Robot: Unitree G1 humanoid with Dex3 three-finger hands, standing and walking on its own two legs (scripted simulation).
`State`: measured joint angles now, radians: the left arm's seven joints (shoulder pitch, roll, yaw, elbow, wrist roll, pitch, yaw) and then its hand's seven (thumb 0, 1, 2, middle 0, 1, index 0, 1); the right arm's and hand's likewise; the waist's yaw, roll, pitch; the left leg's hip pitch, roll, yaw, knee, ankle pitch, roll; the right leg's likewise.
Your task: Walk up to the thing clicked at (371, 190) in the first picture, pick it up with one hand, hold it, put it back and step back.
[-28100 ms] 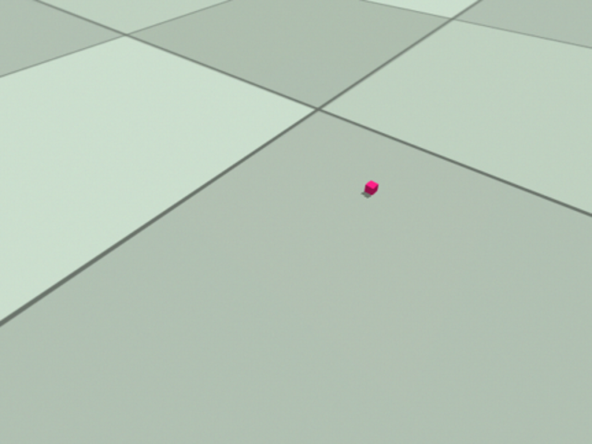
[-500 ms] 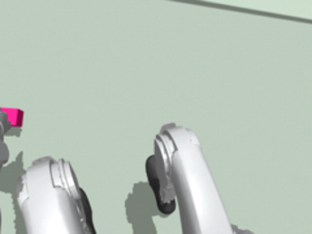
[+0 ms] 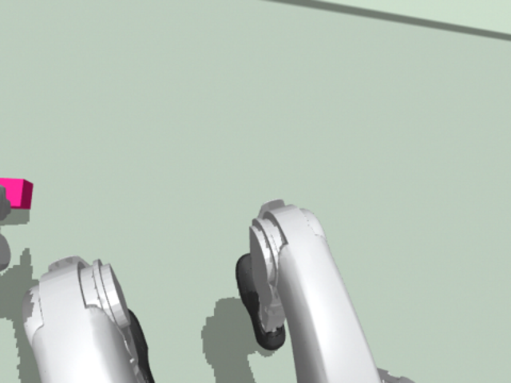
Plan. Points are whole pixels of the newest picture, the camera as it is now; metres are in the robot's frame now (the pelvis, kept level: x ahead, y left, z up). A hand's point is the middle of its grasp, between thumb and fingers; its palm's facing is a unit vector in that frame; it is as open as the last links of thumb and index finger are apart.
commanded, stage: rise first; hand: left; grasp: from above
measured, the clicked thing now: (11, 193) +0.46 +0.30 -0.31
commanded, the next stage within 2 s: approach in 1.76 s
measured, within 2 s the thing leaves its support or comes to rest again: neither
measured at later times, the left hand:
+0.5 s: hand out of the picture +0.42 +0.33 -0.20, palm faces +0.04 -0.47 -0.88, open 13.3 cm
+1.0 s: hand out of the picture +0.42 +0.33 -0.20, palm faces +0.05 -0.47 -0.88, open 13.1 cm
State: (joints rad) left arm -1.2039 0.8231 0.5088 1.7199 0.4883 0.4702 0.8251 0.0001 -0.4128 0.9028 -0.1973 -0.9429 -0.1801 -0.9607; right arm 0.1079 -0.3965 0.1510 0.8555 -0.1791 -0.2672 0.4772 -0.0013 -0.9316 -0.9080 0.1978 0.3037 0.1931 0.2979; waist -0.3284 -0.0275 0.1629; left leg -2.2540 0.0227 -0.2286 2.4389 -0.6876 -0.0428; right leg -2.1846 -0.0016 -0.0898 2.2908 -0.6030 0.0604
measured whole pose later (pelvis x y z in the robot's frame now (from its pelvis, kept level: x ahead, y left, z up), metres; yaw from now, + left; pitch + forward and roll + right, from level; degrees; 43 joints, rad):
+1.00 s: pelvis +0.00 +0.00 +0.00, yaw +0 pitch +27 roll -11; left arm -1.21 0.85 0.50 1.72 0.46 0.47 0.83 0.00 -0.34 0.85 -0.27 -0.85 -0.25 -0.88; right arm 0.10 -0.41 0.17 0.85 -0.19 -0.29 0.48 0.00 -0.93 -0.91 0.20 0.30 0.19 0.30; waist -0.34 -0.04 0.20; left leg -2.24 0.01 -0.24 2.45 -0.70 -0.05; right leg -2.16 -0.01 -0.10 2.30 -0.62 0.06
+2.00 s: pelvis +0.00 +0.00 +0.00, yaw +0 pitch +26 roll -10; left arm -1.23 0.85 0.48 1.77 0.46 0.45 0.85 0.00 -0.33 0.87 -0.27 -0.86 -0.25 -0.88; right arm 0.10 -0.41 0.17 0.87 -0.20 -0.32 0.48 0.00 -0.92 -0.90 0.20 0.30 0.19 0.30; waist -0.35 -0.05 0.20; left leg -2.23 0.01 -0.24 2.45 -0.69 -0.04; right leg -2.16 -0.01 -0.10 2.30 -0.60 0.06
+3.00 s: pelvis +0.00 +0.00 +0.00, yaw +0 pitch +25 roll -11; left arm -1.32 0.81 0.42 1.81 0.46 0.47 0.88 0.00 -0.34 0.90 -0.25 -0.86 -0.22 -0.89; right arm 0.07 -0.44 0.17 0.87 -0.22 -0.30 0.47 0.00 -0.91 -0.90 0.20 0.30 0.19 0.30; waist -0.42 -0.05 0.21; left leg -2.21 0.01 -0.26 2.45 -0.70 -0.06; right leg -2.13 -0.01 -0.12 2.30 -0.61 0.05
